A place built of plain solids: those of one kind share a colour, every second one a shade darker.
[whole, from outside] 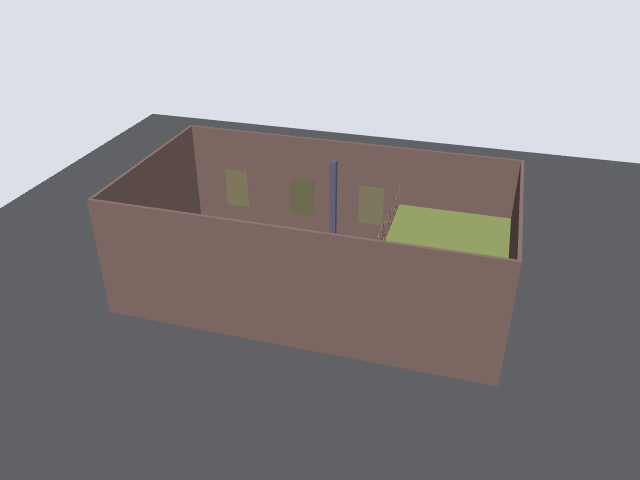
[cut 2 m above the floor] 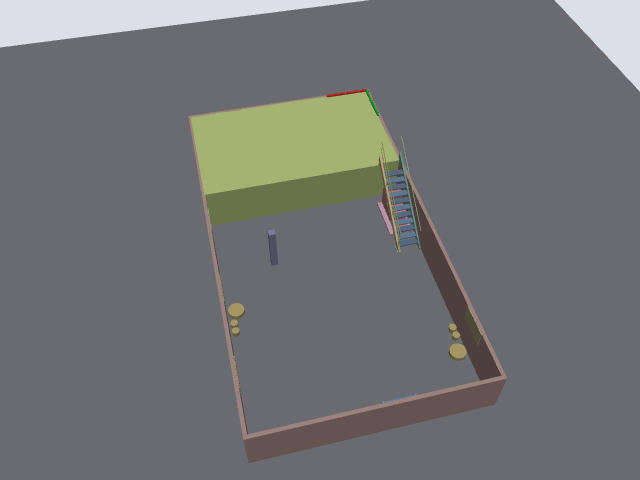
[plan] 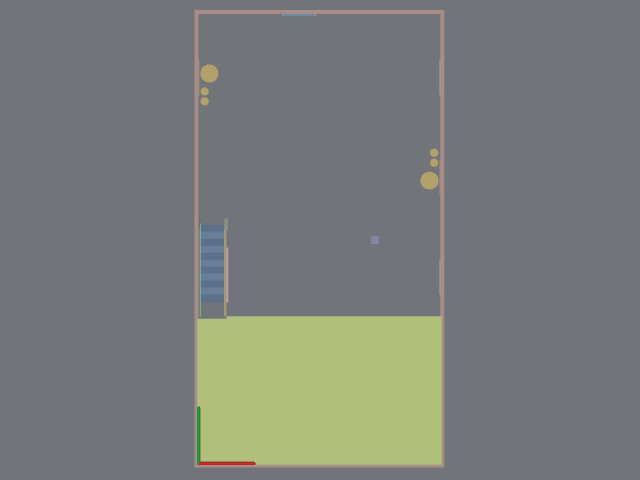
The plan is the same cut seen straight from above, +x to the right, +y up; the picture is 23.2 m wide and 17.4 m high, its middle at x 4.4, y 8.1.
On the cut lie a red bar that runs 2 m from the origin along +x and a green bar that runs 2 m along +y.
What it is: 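A pumping station 8.8 x 16.3 m, 5.5 m high; the engine floor; at the rear the gallery 5.2 m deep at 2.57 m over closed stores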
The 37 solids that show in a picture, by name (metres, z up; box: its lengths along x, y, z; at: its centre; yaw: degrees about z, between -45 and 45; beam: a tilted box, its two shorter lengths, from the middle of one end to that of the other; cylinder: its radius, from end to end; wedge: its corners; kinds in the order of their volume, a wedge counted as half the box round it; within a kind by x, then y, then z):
{
 "loft_1": {"box": [8.86, 5.3, 2.62], "at": [4.38, 2.6, 1.26]},
 "loft_2": {"box": [7.8, 0.1, 2.62], "at": [4.91, 5.29, 1.26]},
 "wall_1": {"box": [0.15, 16.59, 5.55], "at": [-0.07, 8.14, 2.73]},
 "wall_2": {"box": [9.06, 0.15, 5.55], "at": [4.38, -0.07, 2.73]},
 "wall_3": {"box": [9.06, 0.15, 5.55], "at": [4.38, 16.36, 2.73]},
 "wall_4": {"box": [0.15, 16.59, 5.55], "at": [8.84, 8.14, 2.73]},
 "under_1": {"box": [0.71, 0.59, 1.15], "at": [0.5, 6.13, 0.52]},
 "under_2": {"box": [0.71, 0.69, 0.67], "at": [0.5, 6.78, 0.29]},
 "post_1": {"box": [0.29, 0.29, 5.55], "at": [6.39, 8.1, 2.73]},
 "stair_string_right_1": {"wedge": [[-0.02, 5.34, 2.28], [-0.02, 5.34, 2.6], [-0.02, 8.49, 0.0], [-0.02, 8.49, 0.31], [0.07, 5.34, 2.28], [0.07, 5.34, 2.6], [0.07, 8.49, 0.0], [0.07, 8.49, 0.31]]},
 "stair_string_left_1": {"wedge": [[0.92, 5.34, 2.28], [0.92, 5.34, 2.6], [0.92, 8.49, 0.0], [0.92, 8.49, 0.31], [1.01, 5.34, 2.28], [1.01, 5.34, 2.6], [1.01, 8.49, 0.0], [1.01, 8.49, 0.31]]},
 "under_plinth_1": {"box": [1.15, 1.99, 0.14], "at": [0.5, 6.83, 0.02]},
 "winf_1": {"box": [0.028, 1.26, 2.03], "at": [0.01, 14.0, 2.29]},
 "winf_2": {"box": [0.028, 1.26, 2.03], "at": [8.75, 6.75, 2.29]},
 "winf_3": {"box": [0.028, 1.26, 2.03], "at": [8.75, 10.37, 2.29]},
 "winf_4": {"box": [0.028, 1.26, 2.03], "at": [8.75, 14.0, 2.29]},
 "hose_1": {"cylinder": 0.15, "from": [0.22, 13.13, 0.21], "to": [0.22, 13.13, 0.28]},
 "hose_2": {"cylinder": 0.15, "from": [0.22, 13.49, 0.21], "to": [0.22, 13.49, 0.28]},
 "hose_3": {"cylinder": 0.33, "from": [0.39, 14.14, 0.0], "to": [0.39, 14.14, 0.2]},
 "hose_4": {"cylinder": 0.33, "from": [8.37, 10.25, 0.0], "to": [8.37, 10.25, 0.2]},
 "hose_5": {"cylinder": 0.15, "from": [8.54, 10.9, 0.21], "to": [8.54, 10.9, 0.28]},
 "hose_6": {"cylinder": 0.15, "from": [8.54, 11.26, 0.21], "to": [8.54, 11.26, 0.28]},
 "stair_wallrail_right_1": {"wedge": [[0.05, 5.31, 3.45], [0.05, 5.32, 3.47], [0.05, 8.69, 1.0], [0.05, 8.71, 1.02], [0.08, 5.31, 3.45], [0.08, 5.32, 3.47], [0.08, 8.69, 1.0], [0.08, 8.71, 1.02]]},
 "stair_handrail_left_1": {"wedge": [[0.95, 5.36, 3.42], [0.95, 5.37, 3.44], [0.95, 8.67, 1.01], [0.95, 8.69, 1.04], [0.98, 5.36, 3.42], [0.98, 5.37, 3.44], [0.98, 8.67, 1.01], [0.98, 8.69, 1.04]]},
 "stair_kneerail_left_1": {"wedge": [[0.95, 5.36, 3.03], [0.95, 5.37, 3.05], [0.95, 8.67, 0.63], [0.95, 8.69, 0.65], [0.98, 5.36, 3.03], [0.98, 5.37, 3.05], [0.98, 8.67, 0.63], [0.98, 8.69, 0.65]]},
 "stair_tread_1": {"wedge": [[0.07, 5.85, 1.96], [0.07, 5.85, 2.01], [0.07, 6.12, 1.96], [0.07, 6.12, 2.01], [0.93, 5.85, 1.96], [0.93, 5.85, 2.01], [0.93, 6.12, 1.96], [0.93, 6.12, 2.01]]},
 "stair_tread_2": {"wedge": [[0.07, 6.1, 1.78], [0.07, 6.1, 1.83], [0.07, 6.38, 1.78], [0.07, 6.38, 1.83], [0.93, 6.1, 1.78], [0.93, 6.1, 1.83], [0.93, 6.38, 1.78], [0.93, 6.38, 1.83]]},
 "stair_tread_3": {"wedge": [[0.07, 6.35, 1.6], [0.07, 6.35, 1.65], [0.07, 6.63, 1.6], [0.07, 6.63, 1.65], [0.93, 6.35, 1.6], [0.93, 6.35, 1.65], [0.93, 6.63, 1.6], [0.93, 6.63, 1.65]]},
 "stair_tread_4": {"wedge": [[0.07, 6.6, 1.42], [0.07, 6.6, 1.47], [0.07, 6.88, 1.42], [0.07, 6.88, 1.47], [0.93, 6.6, 1.42], [0.93, 6.6, 1.47], [0.93, 6.88, 1.42], [0.93, 6.88, 1.47]]},
 "stair_tread_5": {"wedge": [[0.07, 6.86, 1.23], [0.07, 6.86, 1.28], [0.07, 7.14, 1.24], [0.07, 7.14, 1.29], [0.93, 6.86, 1.24], [0.93, 6.86, 1.29], [0.93, 7.14, 1.24], [0.93, 7.14, 1.29]]},
 "stair_tread_6": {"wedge": [[0.07, 7.11, 1.05], [0.07, 7.11, 1.1], [0.07, 7.39, 1.05], [0.07, 7.39, 1.1], [0.93, 7.11, 1.05], [0.93, 7.11, 1.1], [0.93, 7.39, 1.05], [0.93, 7.39, 1.1]]},
 "stair_tread_7": {"wedge": [[0.07, 7.36, 0.87], [0.07, 7.36, 0.92], [0.07, 7.64, 0.87], [0.07, 7.64, 0.92], [0.93, 7.36, 0.87], [0.93, 7.36, 0.92], [0.93, 7.64, 0.87], [0.93, 7.64, 0.92]]},
 "stair_tread_8": {"wedge": [[0.07, 7.62, 0.69], [0.07, 7.62, 0.74], [0.07, 7.89, 0.68], [0.07, 7.89, 0.73], [0.93, 7.62, 0.69], [0.93, 7.62, 0.74], [0.93, 7.89, 0.68], [0.93, 7.89, 0.73]]},
 "stair_tread_9": {"wedge": [[0.07, 7.87, 0.5], [0.07, 7.87, 0.55], [0.07, 8.15, 0.5], [0.07, 8.15, 0.55], [0.93, 7.87, 0.5], [0.93, 7.87, 0.55], [0.93, 8.15, 0.5], [0.93, 8.15, 0.55]]},
 "stair_tread_10": {"wedge": [[0.07, 8.12, 0.32], [0.07, 8.12, 0.37], [0.07, 8.4, 0.32], [0.07, 8.4, 0.37], [0.93, 8.12, 0.32], [0.93, 8.12, 0.37], [0.93, 8.4, 0.32], [0.93, 8.4, 0.37]]},
 "stair_tread_11": {"wedge": [[0.07, 8.37, 0.14], [0.07, 8.37, 0.19], [0.07, 8.65, 0.14], [0.07, 8.65, 0.19], [0.93, 8.37, 0.14], [0.93, 8.37, 0.19], [0.93, 8.65, 0.14], [0.93, 8.65, 0.19]]},
 "e1b_toeboard_1": {"box": [3.9, 0.025, 0.15], "at": [6.81, 5.35, 2.61]}
}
